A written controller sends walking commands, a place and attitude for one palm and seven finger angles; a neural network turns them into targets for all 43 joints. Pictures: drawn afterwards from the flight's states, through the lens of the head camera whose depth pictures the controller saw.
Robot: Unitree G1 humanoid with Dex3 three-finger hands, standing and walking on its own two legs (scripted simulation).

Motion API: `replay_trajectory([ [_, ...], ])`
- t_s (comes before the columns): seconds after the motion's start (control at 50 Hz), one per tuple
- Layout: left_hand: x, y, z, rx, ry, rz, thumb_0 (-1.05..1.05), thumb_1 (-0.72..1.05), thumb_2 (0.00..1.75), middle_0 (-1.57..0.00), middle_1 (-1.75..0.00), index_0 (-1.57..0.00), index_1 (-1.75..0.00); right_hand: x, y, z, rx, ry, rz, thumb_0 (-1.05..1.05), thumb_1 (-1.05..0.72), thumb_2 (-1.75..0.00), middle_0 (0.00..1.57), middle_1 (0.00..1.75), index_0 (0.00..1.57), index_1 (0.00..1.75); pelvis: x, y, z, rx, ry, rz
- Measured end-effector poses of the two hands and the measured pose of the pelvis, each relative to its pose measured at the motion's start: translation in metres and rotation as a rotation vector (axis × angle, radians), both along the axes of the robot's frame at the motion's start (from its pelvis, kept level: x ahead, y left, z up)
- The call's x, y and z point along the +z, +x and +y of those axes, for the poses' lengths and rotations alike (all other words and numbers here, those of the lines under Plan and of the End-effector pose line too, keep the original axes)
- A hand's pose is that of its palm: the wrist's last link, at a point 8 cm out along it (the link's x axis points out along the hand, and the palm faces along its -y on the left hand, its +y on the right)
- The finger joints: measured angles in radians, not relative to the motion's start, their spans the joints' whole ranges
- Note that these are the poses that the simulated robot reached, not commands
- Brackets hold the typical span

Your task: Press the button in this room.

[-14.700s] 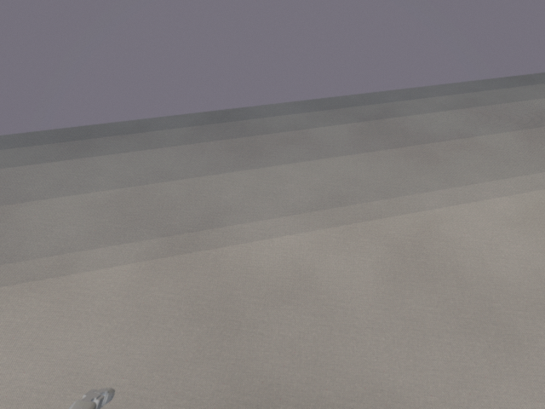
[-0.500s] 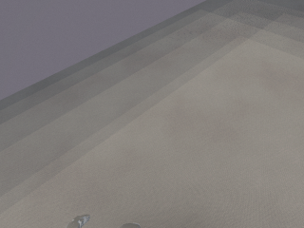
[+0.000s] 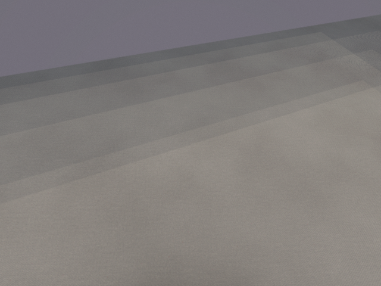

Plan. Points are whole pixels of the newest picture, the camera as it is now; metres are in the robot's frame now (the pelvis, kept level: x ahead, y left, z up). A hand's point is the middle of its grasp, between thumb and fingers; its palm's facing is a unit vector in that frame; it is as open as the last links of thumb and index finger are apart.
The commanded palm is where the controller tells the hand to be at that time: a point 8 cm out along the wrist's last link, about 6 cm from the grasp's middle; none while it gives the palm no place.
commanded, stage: turn or walk to find it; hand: left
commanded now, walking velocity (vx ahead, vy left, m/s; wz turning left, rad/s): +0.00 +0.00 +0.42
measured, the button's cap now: out of the picture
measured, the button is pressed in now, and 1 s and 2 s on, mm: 0 0 0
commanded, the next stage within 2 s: stand and wait in 1.08 s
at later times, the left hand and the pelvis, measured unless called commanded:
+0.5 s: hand out of the picture +0.06 +0.17 -0.14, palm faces +0.18 -0.94 -0.28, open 7.4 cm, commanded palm none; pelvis -0.02 -0.04 +0.00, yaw +12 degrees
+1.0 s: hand out of the picture -0.15 +0.17 -0.18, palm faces +0.48 -0.84 -0.23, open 7.4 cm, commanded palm none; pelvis -0.06 -0.02 +0.00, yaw +26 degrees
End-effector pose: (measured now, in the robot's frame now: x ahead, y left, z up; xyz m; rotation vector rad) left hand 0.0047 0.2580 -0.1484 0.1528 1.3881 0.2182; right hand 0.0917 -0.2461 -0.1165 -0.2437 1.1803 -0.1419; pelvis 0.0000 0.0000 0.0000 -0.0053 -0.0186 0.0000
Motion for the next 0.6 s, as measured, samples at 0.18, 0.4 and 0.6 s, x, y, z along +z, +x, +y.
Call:
replay_trajectory([
  [0.18, 0.022, 0.018, 0.016, 0.033, 0.009, -0.104, 0.01, 0.90, 0.90, -0.20, -0.30, -0.20, -0.30, 0.013, 0.005, 0.026, 0.058, 0.019, -0.013, 0.00, -0.90, -0.90, 0.20, 0.30, 0.20, 0.30, 0.016, -0.006, 0.010, 0.067, -0.022, 0.010],
  [0.4, 0.038, 0.049, -0.018, 0.025, 0.055, -0.234, 0.00, 0.90, 0.90, -0.20, -0.30, -0.20, -0.30, -0.017, -0.040, -0.005, 0.047, 0.070, 0.107, 0.00, -0.90, -0.90, 0.21, 0.30, 0.20, 0.30, 0.009, -0.017, -0.021, 0.153, 0.011, 0.021],
  [0.6, 0.052, 0.000, -0.065, 0.125, 0.087, -0.230, 0.00, 0.90, 0.89, -0.20, -0.30, -0.20, -0.30, -0.030, -0.047, -0.049, 0.109, 0.084, 0.189, 0.00, -0.90, -0.90, 0.20, 0.30, 0.20, 0.30, 0.011, -0.025, -0.055, 0.265, 0.045, 0.000],
])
